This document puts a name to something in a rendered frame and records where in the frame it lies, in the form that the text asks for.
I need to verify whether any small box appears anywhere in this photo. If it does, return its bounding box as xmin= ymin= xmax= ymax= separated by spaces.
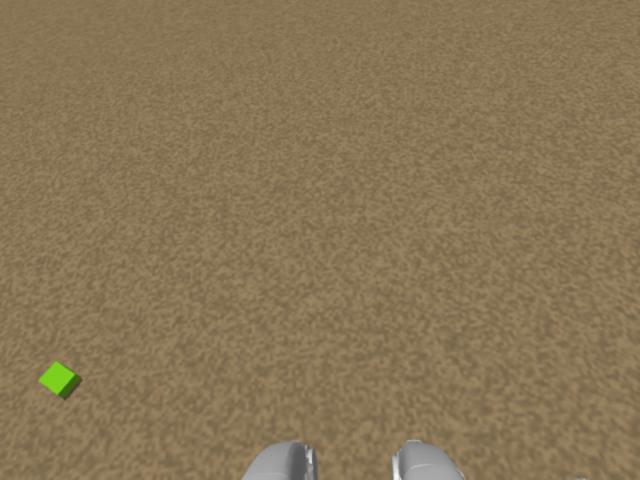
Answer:
xmin=38 ymin=361 xmax=81 ymax=398

